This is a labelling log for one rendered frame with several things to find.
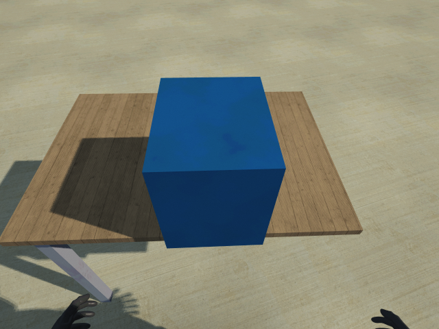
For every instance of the left robot hand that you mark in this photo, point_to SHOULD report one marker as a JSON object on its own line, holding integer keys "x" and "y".
{"x": 65, "y": 321}

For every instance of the right robot hand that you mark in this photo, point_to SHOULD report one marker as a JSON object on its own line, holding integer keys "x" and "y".
{"x": 390, "y": 319}

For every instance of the carton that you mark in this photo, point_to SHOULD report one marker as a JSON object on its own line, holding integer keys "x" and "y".
{"x": 213, "y": 165}

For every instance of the table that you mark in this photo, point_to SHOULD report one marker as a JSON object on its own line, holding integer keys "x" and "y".
{"x": 89, "y": 188}

